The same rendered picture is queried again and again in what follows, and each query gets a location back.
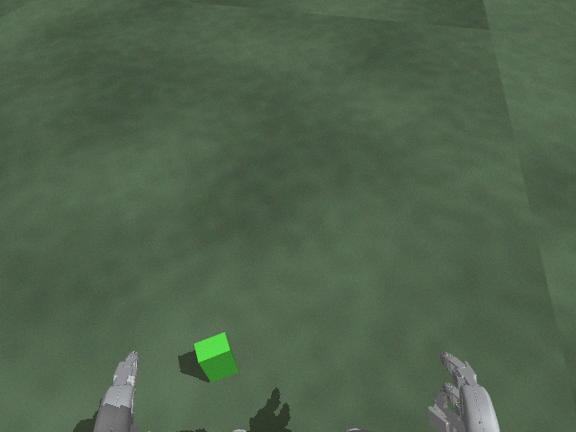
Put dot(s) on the right robot hand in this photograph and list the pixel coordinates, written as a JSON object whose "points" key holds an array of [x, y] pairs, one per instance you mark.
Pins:
{"points": [[474, 411]]}

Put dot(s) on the carton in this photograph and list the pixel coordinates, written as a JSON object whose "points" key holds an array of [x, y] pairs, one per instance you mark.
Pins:
{"points": [[215, 357]]}

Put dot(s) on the left robot hand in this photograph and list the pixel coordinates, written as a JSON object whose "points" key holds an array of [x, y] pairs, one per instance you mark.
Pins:
{"points": [[117, 407]]}

